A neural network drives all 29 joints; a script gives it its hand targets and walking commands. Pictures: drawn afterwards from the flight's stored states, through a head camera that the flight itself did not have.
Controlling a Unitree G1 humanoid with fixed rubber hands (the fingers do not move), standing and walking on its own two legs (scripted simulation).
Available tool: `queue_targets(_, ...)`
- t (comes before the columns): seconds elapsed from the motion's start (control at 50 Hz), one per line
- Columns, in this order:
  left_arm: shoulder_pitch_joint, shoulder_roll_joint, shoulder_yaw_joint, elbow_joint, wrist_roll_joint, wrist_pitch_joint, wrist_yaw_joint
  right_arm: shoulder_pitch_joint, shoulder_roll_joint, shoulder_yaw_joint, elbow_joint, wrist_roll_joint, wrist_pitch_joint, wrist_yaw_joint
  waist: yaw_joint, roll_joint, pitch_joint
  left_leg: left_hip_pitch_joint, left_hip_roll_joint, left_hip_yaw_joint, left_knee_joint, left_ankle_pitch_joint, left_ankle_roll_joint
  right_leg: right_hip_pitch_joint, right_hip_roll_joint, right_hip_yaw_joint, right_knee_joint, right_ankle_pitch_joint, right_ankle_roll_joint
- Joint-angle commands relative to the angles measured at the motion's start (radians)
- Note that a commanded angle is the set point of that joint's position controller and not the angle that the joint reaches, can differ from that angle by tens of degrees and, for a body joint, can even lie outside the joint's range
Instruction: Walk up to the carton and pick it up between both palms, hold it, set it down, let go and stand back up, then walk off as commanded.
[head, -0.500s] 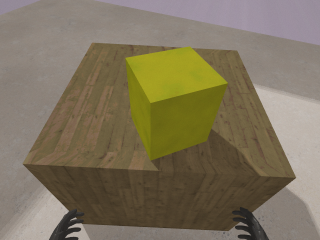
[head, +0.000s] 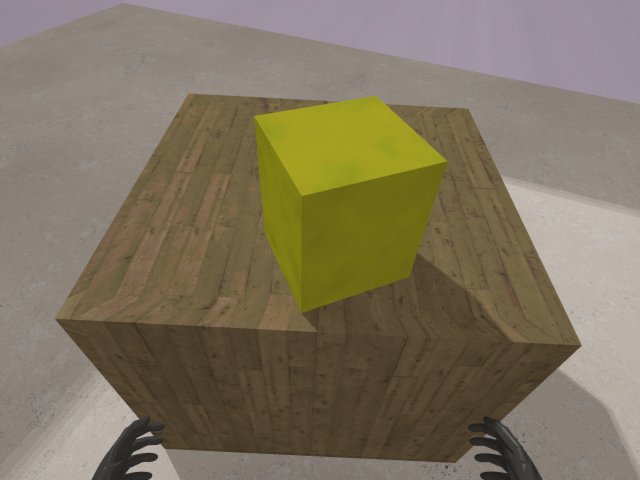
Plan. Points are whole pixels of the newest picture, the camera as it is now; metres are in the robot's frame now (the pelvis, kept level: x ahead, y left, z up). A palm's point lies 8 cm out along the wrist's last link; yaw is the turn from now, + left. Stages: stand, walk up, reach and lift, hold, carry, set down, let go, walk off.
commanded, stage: stand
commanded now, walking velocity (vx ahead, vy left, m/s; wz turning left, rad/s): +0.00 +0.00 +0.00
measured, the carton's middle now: (338, 203) +0.53 -0.04 +0.06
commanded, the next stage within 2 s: none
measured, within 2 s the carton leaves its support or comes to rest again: neither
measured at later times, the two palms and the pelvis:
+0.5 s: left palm out of the picture +0.15 +0.26 -0.07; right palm out of the picture +0.14 -0.27 -0.07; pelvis +0.00 +0.00 +0.00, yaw +0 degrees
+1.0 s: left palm out of the picture +0.15 +0.26 -0.07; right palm out of the picture +0.14 -0.27 -0.07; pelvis +0.00 +0.00 +0.00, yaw +0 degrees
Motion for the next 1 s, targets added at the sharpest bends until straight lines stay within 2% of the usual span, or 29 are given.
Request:
queue_targets(0.0,-0.035,0.231,0.096,-0.048,-0.010,-0.034,0.002,-0.013,-0.208,-0.087,-0.031,0.012,-0.057,0.003,-0.028,-0.041,0.001,0.053,0.097,-0.094,-0.167,0.023,0.029,0.011,-0.102,0.108,-0.173,0.036,-0.050)
queue_targets(0.02,-0.053,0.195,0.085,-0.060,-0.016,-0.036,0.006,-0.061,-0.216,-0.084,-0.041,0.000,-0.055,0.000,0.011,-0.054,0.013,0.007,0.099,-0.100,-0.168,0.032,0.033,0.023,-0.098,0.097,-0.155,0.065,-0.048)
queue_targets(0.06,-0.065,0.240,0.095,-0.057,-0.008,-0.027,0.008,-0.020,-0.211,-0.081,-0.047,0.007,-0.058,-0.004,-0.015,-0.008,0.015,0.031,0.106,-0.109,-0.190,0.048,0.035,0.008,-0.099,0.098,-0.152,0.081,-0.044)
queue_targets(0.08,-0.020,0.188,0.084,-0.047,-0.014,-0.025,0.005,-0.057,-0.216,-0.081,-0.047,0.002,-0.056,-0.009,0.017,0.030,-0.008,0.026,0.102,-0.095,-0.184,0.022,0.034,0.046,-0.088,0.085,-0.154,0.064,-0.041)
queue_targets(0.12,-0.040,0.222,0.091,-0.053,-0.013,-0.036,0.002,-0.010,-0.208,-0.072,-0.031,0.012,-0.050,-0.007,-0.006,-0.046,0.025,0.010,0.100,-0.114,-0.186,0.050,0.029,0.029,-0.095,0.102,-0.171,0.073,-0.050)
queue_targets(0.18,-0.036,0.239,0.088,-0.040,-0.015,-0.035,0.002,-0.099,-0.219,-0.080,-0.056,0.006,-0.048,-0.006,0.025,0.000,0.016,-0.019,0.102,-0.104,-0.194,0.008,0.022,0.067,-0.096,0.092,-0.172,0.070,-0.035)
queue_targets(0.24,-0.039,0.227,0.081,-0.036,-0.002,-0.035,0.012,-0.034,-0.217,-0.078,-0.039,0.022,-0.044,0.005,-0.013,-0.043,-0.058,0.084,0.085,-0.070,-0.139,0.053,0.020,0.025,-0.109,0.124,-0.189,0.045,-0.054)
queue_targets(0.26,-0.060,0.212,0.086,-0.051,-0.015,-0.034,0.010,-0.067,-0.205,-0.075,-0.057,0.020,-0.051,-0.001,-0.010,-0.062,0.003,0.046,0.091,-0.086,-0.165,0.066,0.023,0.024,-0.114,0.117,-0.193,0.085,-0.057)
queue_targets(0.28,-0.055,0.203,0.079,-0.043,-0.024,-0.029,0.000,-0.063,-0.233,-0.086,-0.042,0.012,-0.050,-0.008,-0.002,-0.021,-0.032,0.081,0.098,-0.090,-0.147,0.075,0.032,0.020,-0.115,0.120,-0.184,0.108,-0.057)
queue_targets(0.32,-0.065,0.224,0.087,-0.057,-0.014,-0.033,0.010,-0.049,-0.209,-0.073,-0.051,0.010,-0.052,-0.003,-0.009,-0.060,-0.069,0.065,0.103,-0.096,-0.163,0.115,0.029,0.068,-0.106,0.099,-0.140,0.145,-0.046)
queue_targets(0.34,-0.033,0.214,0.088,-0.051,-0.021,-0.031,0.010,-0.074,-0.203,-0.071,-0.049,0.013,-0.056,0.000,0.009,-0.027,-0.066,0.073,0.110,-0.104,-0.152,0.125,0.032,0.058,-0.104,0.104,-0.160,0.111,-0.041)
queue_targets(0.36,-0.054,0.238,0.084,-0.052,-0.014,-0.038,0.014,-0.055,-0.227,-0.086,-0.050,0.016,-0.052,-0.002,-0.018,0.008,-0.045,0.069,0.104,-0.097,-0.155,0.069,0.030,0.026,-0.113,0.129,-0.168,0.082,-0.049)
queue_targets(0.4,-0.053,0.244,0.082,-0.043,-0.018,-0.035,0.010,-0.033,-0.220,-0.074,-0.035,0.011,-0.045,-0.007,-0.008,-0.059,-0.010,0.034,0.106,-0.104,-0.168,0.091,0.029,0.046,-0.119,0.113,-0.172,0.128,-0.046)
queue_targets(0.44,-0.031,0.240,0.087,-0.035,-0.021,-0.020,0.010,-0.071,-0.239,-0.080,-0.052,0.005,-0.043,-0.014,0.004,0.028,0.003,0.035,0.107,-0.099,-0.164,0.058,0.036,0.016,-0.109,0.118,-0.164,0.102,-0.044)
queue_targets(0.48,-0.031,0.223,0.082,-0.038,-0.017,-0.022,0.014,-0.084,-0.220,-0.076,-0.051,0.015,-0.043,0.000,0.017,-0.007,0.007,-0.025,0.099,-0.106,-0.180,-0.013,0.032,0.055,-0.110,0.124,-0.185,0.037,-0.046)
queue_targets(0.5,-0.049,0.232,0.088,-0.033,-0.008,-0.030,0.012,-0.066,-0.221,-0.083,-0.051,0.019,-0.046,0.004,-0.006,-0.070,-0.003,0.021,0.098,-0.109,-0.188,0.010,0.023,0.032,-0.102,0.105,-0.188,0.040,-0.042)
queue_targets(0.52,-0.046,0.199,0.072,-0.038,-0.025,-0.029,0.004,-0.046,-0.247,-0.084,-0.031,0.024,-0.047,-0.003,0.013,-0.091,-0.031,0.043,0.099,-0.107,-0.177,0.004,0.031,0.028,-0.109,0.122,-0.206,0.020,-0.048)
queue_targets(0.56,-0.071,0.232,0.085,-0.038,-0.020,-0.042,0.000,-0.051,-0.239,-0.080,-0.028,0.015,-0.055,-0.005,-0.009,-0.039,0.009,0.027,0.096,-0.106,-0.168,0.073,0.034,0.034,-0.109,0.121,-0.192,0.085,-0.040)
queue_targets(0.58,-0.041,0.225,0.078,-0.034,-0.022,-0.043,0.004,-0.052,-0.251,-0.075,-0.026,0.010,-0.055,-0.008,0.013,-0.009,-0.027,0.047,0.112,-0.115,-0.172,0.081,0.039,0.044,-0.111,0.123,-0.186,0.094,-0.046)
queue_targets(0.6,-0.039,0.253,0.086,-0.034,-0.016,-0.036,0.008,-0.042,-0.237,-0.081,-0.046,0.016,-0.052,-0.006,-0.020,-0.002,-0.007,0.059,0.101,-0.093,-0.154,0.059,0.025,0.013,-0.114,0.128,-0.189,0.070,-0.048)
queue_targets(0.62,-0.030,0.253,0.092,-0.023,-0.018,-0.025,0.002,-0.043,-0.227,-0.073,-0.026,0.007,-0.049,0.001,0.011,-0.028,0.007,0.029,0.099,-0.101,-0.166,0.051,0.024,0.037,-0.099,0.093,-0.182,0.060,-0.034)
queue_targets(0.64,-0.068,0.270,0.099,-0.037,-0.011,-0.028,0.011,-0.052,-0.228,-0.075,-0.044,0.017,-0.047,0.001,-0.006,-0.054,0.021,0.018,0.103,-0.107,-0.176,0.078,0.022,0.040,-0.107,0.121,-0.191,0.054,-0.042)
queue_targets(0.66,-0.071,0.230,0.082,-0.051,-0.020,-0.026,0.005,-0.072,-0.246,-0.078,-0.036,0.011,-0.037,-0.004,0.008,-0.011,0.019,-0.005,0.105,-0.112,-0.177,0.026,0.030,0.023,-0.115,0.122,-0.215,0.009,-0.035)
queue_targets(0.68,-0.054,0.272,0.089,-0.037,-0.008,-0.035,0.008,-0.021,-0.243,-0.086,-0.016,0.020,-0.037,0.000,-0.028,-0.045,0.033,0.020,0.096,-0.098,-0.182,0.041,0.024,0.012,-0.122,0.132,-0.215,0.000,-0.046)
queue_targets(0.76,-0.053,0.263,0.091,-0.026,-0.012,-0.038,0.009,-0.082,-0.240,-0.081,-0.036,0.011,-0.049,0.000,0.008,-0.038,-0.050,0.057,0.095,-0.088,-0.162,0.102,0.022,0.057,-0.101,0.095,-0.198,0.023,-0.040)
queue_targets(0.84,-0.072,0.258,0.093,-0.021,-0.016,-0.041,0.007,-0.042,-0.244,-0.070,-0.006,0.020,-0.045,-0.004,-0.010,-0.038,-0.019,0.042,0.107,-0.104,-0.178,0.057,0.028,0.051,-0.121,0.135,-0.198,0.057,-0.045)
queue_targets(0.86,-0.054,0.225,0.078,-0.027,-0.022,-0.041,0.007,-0.018,-0.232,-0.069,0.001,0.009,-0.042,-0.007,-0.025,0.001,-0.031,0.087,0.110,-0.101,-0.169,0.098,0.030,0.032,-0.127,0.139,-0.184,0.101,-0.051)
queue_targets(0.96,-0.022,0.249,0.079,-0.014,-0.025,-0.027,0.004,-0.075,-0.260,-0.079,-0.018,0.013,-0.043,-0.002,0.021,-0.033,-0.028,0.040,0.111,-0.109,-0.172,0.085,0.033,0.067,-0.116,0.110,-0.182,0.113,-0.039)
queue_targets(0.98,-0.057,0.242,0.074,-0.029,-0.030,-0.026,0.010,-0.046,-0.251,-0.075,-0.018,0.020,-0.048,-0.002,0.001,-0.003,-0.024,0.033,0.106,-0.114,-0.178,0.085,0.030,0.061,-0.126,0.121,-0.179,0.106,-0.038)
